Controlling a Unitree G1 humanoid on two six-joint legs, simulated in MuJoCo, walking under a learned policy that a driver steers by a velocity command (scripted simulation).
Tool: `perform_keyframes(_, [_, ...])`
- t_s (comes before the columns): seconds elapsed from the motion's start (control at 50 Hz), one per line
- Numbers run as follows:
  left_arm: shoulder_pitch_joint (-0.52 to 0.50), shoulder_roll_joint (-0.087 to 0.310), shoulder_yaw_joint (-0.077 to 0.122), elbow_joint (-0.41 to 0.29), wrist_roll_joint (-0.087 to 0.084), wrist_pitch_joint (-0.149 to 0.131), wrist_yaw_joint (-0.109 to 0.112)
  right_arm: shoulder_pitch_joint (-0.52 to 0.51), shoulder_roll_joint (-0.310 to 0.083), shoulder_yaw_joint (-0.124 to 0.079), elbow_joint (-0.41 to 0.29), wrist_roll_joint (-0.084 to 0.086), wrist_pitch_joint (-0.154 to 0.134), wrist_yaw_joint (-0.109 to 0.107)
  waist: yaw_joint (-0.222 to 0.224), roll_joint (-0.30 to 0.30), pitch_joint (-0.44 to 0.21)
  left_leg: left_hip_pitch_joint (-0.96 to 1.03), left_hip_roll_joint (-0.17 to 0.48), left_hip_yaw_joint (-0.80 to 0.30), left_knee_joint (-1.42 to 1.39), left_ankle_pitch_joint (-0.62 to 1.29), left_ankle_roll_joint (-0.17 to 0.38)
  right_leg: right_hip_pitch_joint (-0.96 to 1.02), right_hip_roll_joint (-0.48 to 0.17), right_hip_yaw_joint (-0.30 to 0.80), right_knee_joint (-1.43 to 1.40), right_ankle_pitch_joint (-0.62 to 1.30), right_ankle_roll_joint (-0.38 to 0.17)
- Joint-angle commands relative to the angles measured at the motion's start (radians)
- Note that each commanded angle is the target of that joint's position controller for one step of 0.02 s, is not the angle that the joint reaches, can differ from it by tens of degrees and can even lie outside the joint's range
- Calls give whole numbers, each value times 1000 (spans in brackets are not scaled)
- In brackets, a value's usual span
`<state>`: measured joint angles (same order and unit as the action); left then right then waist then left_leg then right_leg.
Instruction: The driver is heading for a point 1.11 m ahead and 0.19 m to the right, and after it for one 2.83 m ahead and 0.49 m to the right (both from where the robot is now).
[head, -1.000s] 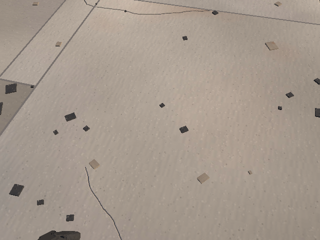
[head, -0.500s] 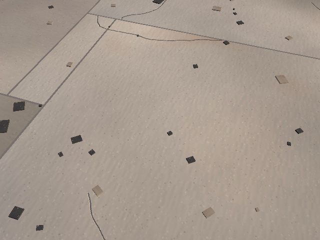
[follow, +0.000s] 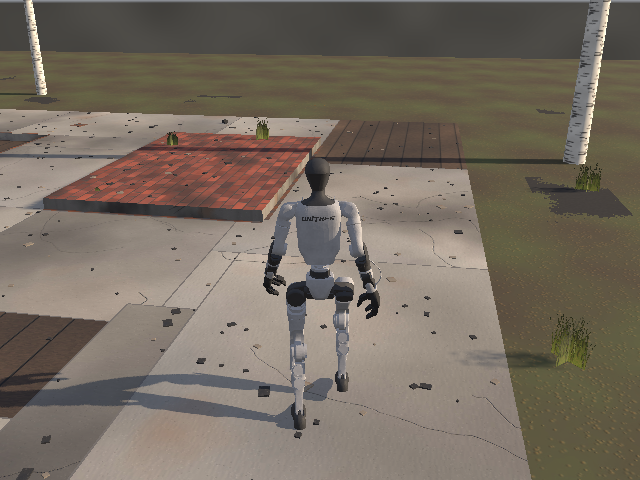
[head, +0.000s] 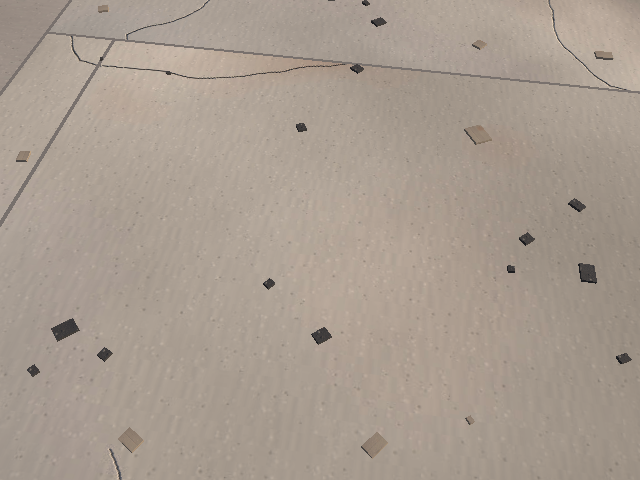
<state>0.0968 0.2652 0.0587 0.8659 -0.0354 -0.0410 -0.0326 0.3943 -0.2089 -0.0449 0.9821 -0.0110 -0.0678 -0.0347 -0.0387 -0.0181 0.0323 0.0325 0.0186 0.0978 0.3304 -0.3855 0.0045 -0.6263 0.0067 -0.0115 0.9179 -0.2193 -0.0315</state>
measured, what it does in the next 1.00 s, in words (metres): walks ahead, turning right: right foot, then left foot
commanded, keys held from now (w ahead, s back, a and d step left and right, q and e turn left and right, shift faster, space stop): e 0.52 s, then no key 0.14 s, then w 0.34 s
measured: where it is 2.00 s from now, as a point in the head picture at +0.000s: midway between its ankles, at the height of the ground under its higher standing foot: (411, 398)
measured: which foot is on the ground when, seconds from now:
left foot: down 0.00-0.12, up 0.14-0.60, down 0.62-1.00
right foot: up 0.00-0.10, down 0.12-0.62, up 0.64-1.00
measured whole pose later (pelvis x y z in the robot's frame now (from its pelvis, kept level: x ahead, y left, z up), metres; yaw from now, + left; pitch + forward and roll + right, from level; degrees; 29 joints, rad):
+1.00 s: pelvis +0.18 -0.02 +0.01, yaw -24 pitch +2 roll +0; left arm 0.18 0.27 0.05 0.73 -0.03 -0.05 -0.02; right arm 0.37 -0.27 -0.05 0.77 0.02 -0.04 -0.01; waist -0.06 0.00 -0.03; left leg -0.18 0.03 -0.05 0.41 -0.27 0.00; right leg -0.27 0.01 -0.01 0.48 -0.26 -0.02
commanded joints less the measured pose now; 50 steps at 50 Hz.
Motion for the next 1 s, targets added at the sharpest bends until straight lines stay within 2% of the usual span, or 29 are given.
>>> perform_keyframes(0.02, [-110,-7,-9,-120,13,5,-19,-54,-202,-36,-66,6,-7,-28,20,164,27,-191,148,28,-35,897,70,209,41,-108,-220,166,21])
perform_keyframes(0.08, [51,94,32,-103,21,20,-24,-124,-236,-48,-94,38,-12,-38,120,179,-79,-144,195,22,181,1075,52,376,71,-89,-299,160,-51])
perform_keyframes(0.1, [143,140,57,-79,25,24,-17,-147,-229,-47,-110,39,-11,-36,170,146,-128,-169,175,28,330,1015,32,492,83,-71,-360,205,-88])
perform_keyframes(0.12, [219,187,77,-67,28,31,2,-140,-218,-44,-125,25,-15,-28,209,50,-165,-309,113,32,584,737,-16,659,28,33,-425,366,-136])
perform_keyframes(0.14, [189,269,76,-88,40,33,26,-45,-80,-7,-155,-39,-20,-7,86,-260,-260,-574,-48,12,980,-301,-65,867,-241,395,-346,891,-273])
perform_keyframes(0.16, [192,261,67,-127,62,23,17,45,-119,-8,-155,0,-28,11,93,-209,-498,-612,-93,-216,1174,-345,-59,913,-391,735,-495,615,-449])
perform_keyframes(0.18, [111,212,61,-155,47,15,13,-59,-181,-25,-177,34,-25,15,106,-81,-347,-692,-51,-223,1161,-230,-42,784,-329,656,-577,343,-398])
perform_keyframes(0.2, [31,164,49,-165,21,10,16,-124,-189,-27,-199,33,-16,5,80,-1,-192,-723,-12,-202,1079,-132,-35,625,-267,550,-622,148,-325])
perform_keyframes(0.22, [-19,145,41,-177,14,10,18,-143,-195,-33,-196,18,-1,-13,51,61,-130,-689,20,-199,1011,-71,-38,493,-223,502,-650,50,-275])
perform_keyframes(0.26, [-43,145,40,-187,35,15,23,-129,-206,-45,-215,-1,26,-27,11,8,-87,-577,37,-204,897,-13,-38,307,-158,431,-677,19,-245])
perform_keyframes(0.28, [-39,147,42,-189,43,15,27,-120,-187,-43,-222,-7,31,-29,4,-25,-88,-552,31,-192,854,3,-42,268,-137,398,-672,71,-243])
perform_keyframes(0.32, [-14,161,49,-192,44,18,38,-133,-164,-37,-239,-15,37,-36,10,-48,-109,-550,16,-183,760,20,-59,252,-117,370,-653,143,-242])
perform_keyframes(0.42, [5,180,57,-218,25,48,65,-221,-163,-33,-291,-9,50,-39,42,-81,-135,-591,-4,-212,588,98,-92,287,-98,446,-649,-115,-203])
perform_keyframes(0.54, [45,175,58,-233,28,76,73,-251,-167,-29,-315,11,22,-18,72,-120,-147,-490,-36,-208,380,65,-78,355,-103,516,-599,-66,-180])
perform_keyframes(0.56, [50,167,55,-235,28,80,72,-237,-168,-30,-312,15,18,-12,70,-128,-153,-452,-39,-199,325,64,-67,370,-105,524,-581,-28,-174])
perform_keyframes(0.6, [52,151,44,-237,19,90,74,-179,-167,-34,-297,15,11,2,29,-124,-152,-303,-37,-167,109,175,-32,351,-73,509,-522,23,-136])
perform_keyframes(0.62, [95,123,34,-230,17,91,76,-167,-203,-43,-298,2,11,4,35,-68,-156,-196,53,-228,37,228,3,286,-24,463,-451,-63,-89])
perform_keyframes(0.64, [147,86,27,-240,21,85,71,-210,-295,-59,-321,-29,20,1,99,196,-141,-128,265,-458,3,385,122,137,117,279,-248,-257,-25])
perform_keyframes(0.66, [87,159,49,-257,24,66,69,-196,-271,-61,-325,-59,23,5,47,312,-114,-191,371,-619,-42,480,260,39,164,189,-30,-406,20])
perform_keyframes(0.68, [94,210,65,-246,32,57,65,-206,-233,-51,-340,-42,21,3,48,209,-129,-188,358,-594,-42,346,267,25,121,216,116,-340,40])
perform_keyframes(0.7, [107,190,64,-224,28,61,61,-224,-203,-43,-340,-19,21,0,58,151,-115,-185,287,-514,-48,160,214,9,101,202,152,-260,53])
perform_keyframes(0.72, [126,150,53,-206,33,69,61,-222,-181,-35,-334,2,21,-2,58,151,-98,-167,232,-473,-65,-9,174,-18,86,181,174,-198,69])
perform_keyframes(0.74, [138,121,43,-196,36,69,56,-199,-175,-30,-319,13,21,-3,50,171,-70,-159,216,-467,-91,-84,168,-48,75,160,194,-157,79])
perform_keyframes(0.8, [57,94,28,-213,26,40,38,-132,-196,-36,-297,10,22,-4,6,189,-17,-151,183,-409,-149,-95,168,-42,29,40,59,-106,84])
perform_keyframes(0.86, [-16,54,9,-230,22,6,28,-93,-228,-46,-287,17,13,-2,-30,200,-18,-166,179,-362,-149,-12,173,86,8,2,-170,-106,68])
perform_keyframes(0.9, [-14,62,8,-228,15,-10,21,-71,-250,-53,-279,25,12,7,-32,213,-14,-204,190,-356,-147,-15,189,182,17,-19,-273,-137,50])
perform_keyframes(0.96, [59,79,14,-199,6,-25,14,-81,-252,-51,-276,44,20,20,21,188,-6,-296,199,-360,-115,-52,193,370,28,-39,-467,-17,4])
perform_keyframes(0.98, [107,85,19,-177,6,-26,16,-78,-234,-44,-273,43,21,23,47,164,-18,-343,182,-348,-78,-48,176,473,35,-41,-516,12,-10])
perform_keyframes(1.0, [183,99,26,-155,2,-27,23,-87,-195,-31,-275,36,17,26,86,145,-53,-422,156,-316,-7,-40,143,616,3,-3,-524,11,-26])
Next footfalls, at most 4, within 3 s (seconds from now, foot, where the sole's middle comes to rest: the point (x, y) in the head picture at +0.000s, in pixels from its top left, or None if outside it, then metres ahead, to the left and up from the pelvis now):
0.12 right None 0.21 -0.10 -0.77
0.62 left None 0.24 0.10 -0.77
1.02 right None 0.17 -0.14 -0.77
1.46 left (350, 419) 0.60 -0.08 -0.77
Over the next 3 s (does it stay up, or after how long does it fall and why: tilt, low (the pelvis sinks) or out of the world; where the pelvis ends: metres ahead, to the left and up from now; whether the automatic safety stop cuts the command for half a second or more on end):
stays up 1.05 -0.20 0.00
